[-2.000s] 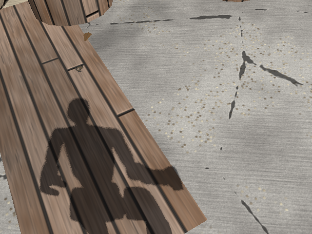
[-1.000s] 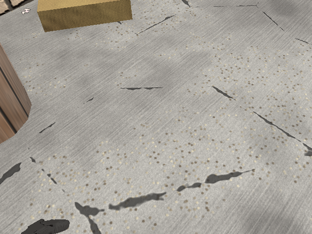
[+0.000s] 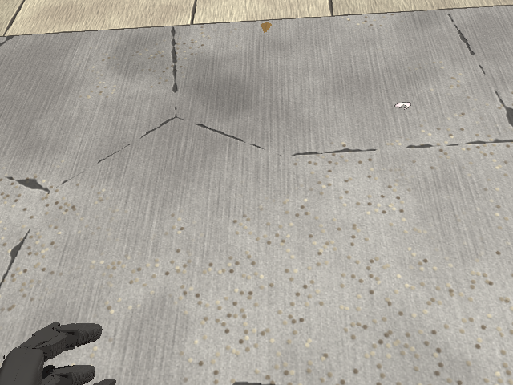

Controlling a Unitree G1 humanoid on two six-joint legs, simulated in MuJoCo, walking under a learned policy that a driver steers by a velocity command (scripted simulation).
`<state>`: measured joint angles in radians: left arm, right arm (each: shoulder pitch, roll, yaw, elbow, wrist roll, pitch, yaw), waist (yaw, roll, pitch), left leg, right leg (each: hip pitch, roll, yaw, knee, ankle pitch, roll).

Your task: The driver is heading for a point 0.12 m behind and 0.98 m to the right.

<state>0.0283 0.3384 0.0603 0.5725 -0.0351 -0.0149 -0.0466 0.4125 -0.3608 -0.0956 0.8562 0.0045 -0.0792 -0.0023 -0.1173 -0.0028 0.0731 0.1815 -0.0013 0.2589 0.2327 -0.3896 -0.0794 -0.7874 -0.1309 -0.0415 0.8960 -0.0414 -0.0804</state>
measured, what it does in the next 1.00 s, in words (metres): walks ahead, turning right: right foot, then left foot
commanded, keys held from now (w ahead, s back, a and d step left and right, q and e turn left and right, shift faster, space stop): w+e+shift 1.00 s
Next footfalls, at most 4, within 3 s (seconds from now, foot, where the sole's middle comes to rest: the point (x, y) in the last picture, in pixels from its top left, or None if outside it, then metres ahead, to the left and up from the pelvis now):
0.10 right None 0.29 -0.08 -0.75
0.54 left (273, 267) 0.77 -0.04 -0.75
1.00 right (420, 210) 0.89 -0.50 -0.75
1.44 left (491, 120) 1.21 -0.86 -0.75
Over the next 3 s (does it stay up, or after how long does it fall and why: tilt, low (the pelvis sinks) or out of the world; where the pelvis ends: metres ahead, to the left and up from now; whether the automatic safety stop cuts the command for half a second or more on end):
stays up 0.52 -1.94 0.01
